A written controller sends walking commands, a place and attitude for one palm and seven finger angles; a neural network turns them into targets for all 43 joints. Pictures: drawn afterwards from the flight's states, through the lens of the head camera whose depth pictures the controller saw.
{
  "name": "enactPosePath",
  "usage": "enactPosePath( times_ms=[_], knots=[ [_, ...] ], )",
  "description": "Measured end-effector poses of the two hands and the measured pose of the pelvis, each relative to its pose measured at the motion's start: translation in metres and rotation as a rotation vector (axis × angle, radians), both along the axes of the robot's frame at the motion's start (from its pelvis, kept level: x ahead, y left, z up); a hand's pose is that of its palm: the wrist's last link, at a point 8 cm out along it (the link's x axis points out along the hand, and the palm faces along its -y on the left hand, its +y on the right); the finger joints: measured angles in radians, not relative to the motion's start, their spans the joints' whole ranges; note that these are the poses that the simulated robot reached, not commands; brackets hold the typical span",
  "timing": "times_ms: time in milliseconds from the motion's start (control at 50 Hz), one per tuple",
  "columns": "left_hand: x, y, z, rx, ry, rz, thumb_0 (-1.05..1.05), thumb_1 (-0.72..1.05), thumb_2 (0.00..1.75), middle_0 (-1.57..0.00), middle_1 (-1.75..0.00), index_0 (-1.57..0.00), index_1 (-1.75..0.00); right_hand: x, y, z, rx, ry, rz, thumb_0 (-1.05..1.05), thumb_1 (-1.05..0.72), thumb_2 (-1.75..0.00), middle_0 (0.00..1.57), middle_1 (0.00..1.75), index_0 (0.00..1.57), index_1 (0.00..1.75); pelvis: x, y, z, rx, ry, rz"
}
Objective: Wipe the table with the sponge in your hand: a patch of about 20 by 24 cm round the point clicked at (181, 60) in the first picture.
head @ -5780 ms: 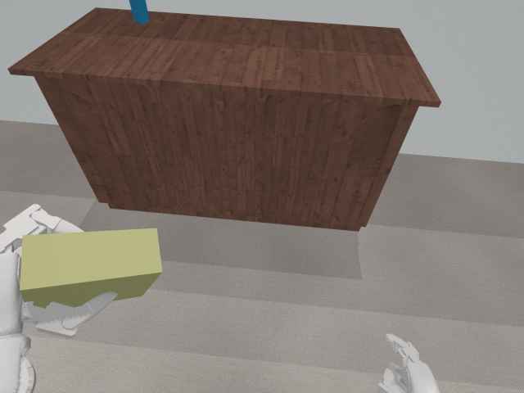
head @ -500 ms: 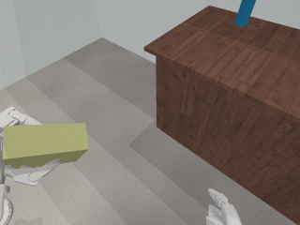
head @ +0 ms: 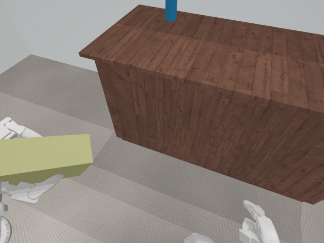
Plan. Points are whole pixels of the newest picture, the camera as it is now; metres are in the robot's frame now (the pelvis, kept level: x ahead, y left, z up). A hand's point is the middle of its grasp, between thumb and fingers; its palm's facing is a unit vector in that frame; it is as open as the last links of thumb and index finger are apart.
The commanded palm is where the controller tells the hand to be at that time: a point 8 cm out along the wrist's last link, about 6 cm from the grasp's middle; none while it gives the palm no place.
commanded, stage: turn to face it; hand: left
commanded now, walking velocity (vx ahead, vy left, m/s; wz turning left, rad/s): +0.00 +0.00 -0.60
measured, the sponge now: (60, 159) +0.23 +0.22 +0.15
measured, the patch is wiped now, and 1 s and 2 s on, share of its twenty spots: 0.00 0.00 0.00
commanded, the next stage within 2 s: take the last steps up to it in 1.16 s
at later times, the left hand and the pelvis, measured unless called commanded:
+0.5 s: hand (121, 161) +0.22 +0.10 +0.18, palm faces +0.12 -0.87 -0.48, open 9.7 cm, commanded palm +0.18 +0.15 +0.19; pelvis -0.06 -0.07 +0.01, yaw -17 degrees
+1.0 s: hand (202, 193) +0.18 -0.04 +0.18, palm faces -0.18 -0.82 -0.55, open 9.8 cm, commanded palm +0.15 +0.05 +0.19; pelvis -0.13 -0.10 +0.00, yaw -33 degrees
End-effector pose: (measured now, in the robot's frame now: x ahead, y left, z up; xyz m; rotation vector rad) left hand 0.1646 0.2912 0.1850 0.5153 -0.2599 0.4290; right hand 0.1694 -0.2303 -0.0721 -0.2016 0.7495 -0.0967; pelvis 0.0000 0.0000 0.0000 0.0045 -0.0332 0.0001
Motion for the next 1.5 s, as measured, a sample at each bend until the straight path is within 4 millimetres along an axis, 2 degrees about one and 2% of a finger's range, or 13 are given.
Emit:
enactPosePath(
  times_ms=[120, 240, 360, 480, 640, 760, 860, 960, 1060, 1160, 1320, 1420, 1500],
  knots=[
    [0.017, -0.062, 0.0, 0.049, 0.005, -0.123, -0.01, -0.46, 0.99, -0.8, -1.33, -0.79, -1.33, -0.028, -0.006, -0.023, 0.12, -0.025, 0.006, 0.01, -0.9, -0.9, 0.2, 0.3, 0.2, 0.3, -0.016, -0.035, -0.011, -0.002, 0.01, -0.081],
    [0.029, -0.114, 0.01, 0.09, 0.031, -0.253, -0.01, -0.46, 0.99, -0.8, -1.33, -0.79, -1.33, -0.071, -0.049, -0.041, 0.127, 0.081, -0.102, 0.01, -0.9, -0.9, 0.21, 0.3, 0.21, 0.3, -0.034, -0.056, -0.007, 0.013, 0.013, -0.153],
    [0.031, -0.136, 0.022, 0.134, 0.069, -0.334, -0.01, -0.46, 0.99, -0.79, -1.33, -0.79, -1.33, -0.115, -0.096, -0.026, 0.058, 0.129, -0.256, 0.01, -0.91, -0.9, 0.2, 0.3, 0.2, 0.3, -0.043, -0.066, 0.005, 0.039, 0.033, -0.229],
    [0.029, -0.143, 0.014, 0.072, 0.05, -0.37, -0.01, -0.46, 0.99, -0.79, -1.33, -0.79, -1.33, -0.144, -0.126, -0.005, -0.023, 0.111, -0.329, 0.01, -0.91, -0.9, 0.2, 0.3, 0.2, 0.3, -0.054, -0.068, 0.006, 0.042, 0.044, -0.294],
    [0.024, -0.157, 0.004, 0.035, 0.002, -0.453, -0.01, -0.46, 0.99, -0.79, -1.33, -0.79, -1.33, -0.167, -0.123, 0.009, -0.04, 0.0, -0.385, 0.01, -0.91, -0.9, 0.2, 0.3, 0.2, 0.3, -0.076, -0.066, -0.002, 0.04, 0.017, -0.392],
    [0.021, -0.194, 0.004, 0.055, 0.009, -0.493, -0.01, -0.46, 0.99, -0.79, -1.33, -0.79, -1.33, -0.191, -0.109, -0.013, 0.08, -0.051, -0.394, 0.01, -0.91, -0.9, 0.2, 0.3, 0.2, 0.3, -0.092, -0.081, -0.007, 0.01, 0.007, -0.479],
    [0.02, -0.242, -0.001, 0.061, 0.018, -0.578, -0.01, -0.46, 0.99, -0.79, -1.33, -0.79, -1.33, -0.231, -0.117, -0.039, 0.137, 0.024, -0.439, 0.01, -0.9, -0.9, 0.2, 0.3, 0.21, 0.3, -0.116, -0.095, -0.012, 0.009, 0.006, -0.511],
    [0.008, -0.27, 0.01, 0.11, 0.058, -0.69, -0.01, -0.46, 0.99, -0.79, -1.33, -0.79, -1.33, -0.282, -0.134, -0.033, 0.11, 0.103, -0.56, 0.01, -0.91, -0.9, 0.2, 0.3, 0.2, 0.3, -0.13, -0.098, 0.001, 0.043, 0.02, -0.563],
    [-0.002, -0.273, 0.025, 0.176, 0.036, -0.746, -0.01, -0.46, 0.99, -0.79, -1.33, -0.78, -1.34, -0.326, -0.151, -0.019, 0.044, 0.125, -0.656, 0.01, -0.91, -0.9, 0.2, 0.3, 0.2, 0.3, -0.14, -0.097, 0.006, 0.062, 0.036, -0.6],
    [-0.01, -0.259, 0.02, 0.128, 0.017, -0.726, -0.01, -0.46, 0.99, -0.79, -1.33, -0.78, -1.34, -0.352, -0.157, -0.006, -0.025, 0.112, -0.697, 0.01, -0.91, -0.9, 0.2, 0.3, 0.2, 0.3, -0.149, -0.089, 0.005, 0.055, 0.04, -0.621],
    [-0.031, -0.247, 0.003, 0.029, -0.001, -0.699, -0.01, -0.46, 0.99, -0.79, -1.34, -0.78, -1.34, -0.361, -0.139, 0.0, -0.037, -0.005, -0.709, 0.01, -0.91, -0.9, 0.2, 0.3, 0.2, 0.3, -0.168, -0.081, -0.001, 0.02, 0.007, -0.659],
    [-0.047, -0.263, -0.002, 0.022, -0.021, -0.703, -0.01, -0.46, 0.99, -0.79, -1.34, -0.78, -1.34, -0.361, -0.126, -0.019, 0.028, -0.047, -0.674, 0.01, -0.91, -0.9, 0.2, 0.3, 0.2, 0.3, -0.184, -0.086, -0.01, 0.001, -0.006, -0.669],
    [-0.053, -0.272, 0.004, -0.004, -0.018, -0.737, -0.01, -0.46, 0.99, -0.79, -1.34, -0.78, -1.34, -0.373, -0.118, -0.023, 0.059, 0.023, -0.662, 0.01, -0.91, -0.9, 0.2, 0.3, 0.2, 0.3, -0.193, -0.085, -0.002, 0.017, -0.009, -0.65]
  ],
)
